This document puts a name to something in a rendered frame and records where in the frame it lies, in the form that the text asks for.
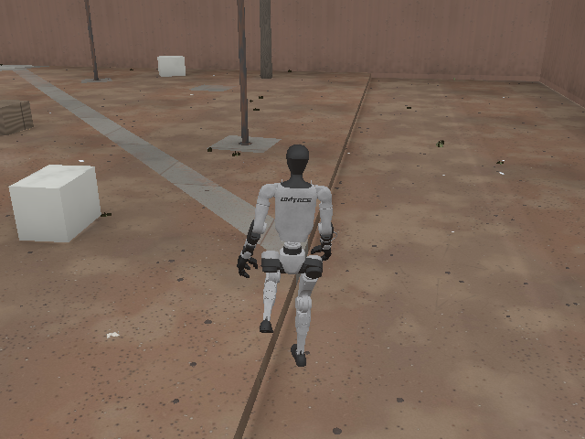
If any left robot thigh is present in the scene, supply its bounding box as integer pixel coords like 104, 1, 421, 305
261, 251, 281, 283

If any robot left hand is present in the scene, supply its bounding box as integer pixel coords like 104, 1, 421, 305
237, 255, 258, 278

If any robot left upper arm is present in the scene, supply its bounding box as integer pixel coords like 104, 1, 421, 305
252, 183, 278, 234

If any robot right hand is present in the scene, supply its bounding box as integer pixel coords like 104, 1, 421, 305
311, 245, 332, 261

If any robot right forearm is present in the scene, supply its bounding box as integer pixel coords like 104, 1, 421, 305
320, 222, 334, 250

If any robot left forearm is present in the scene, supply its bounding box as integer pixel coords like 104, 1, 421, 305
240, 220, 261, 259

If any robot right upper arm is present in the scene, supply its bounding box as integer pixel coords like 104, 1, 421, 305
315, 185, 333, 235

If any robot right shin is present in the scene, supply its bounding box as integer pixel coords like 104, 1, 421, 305
295, 296, 312, 355

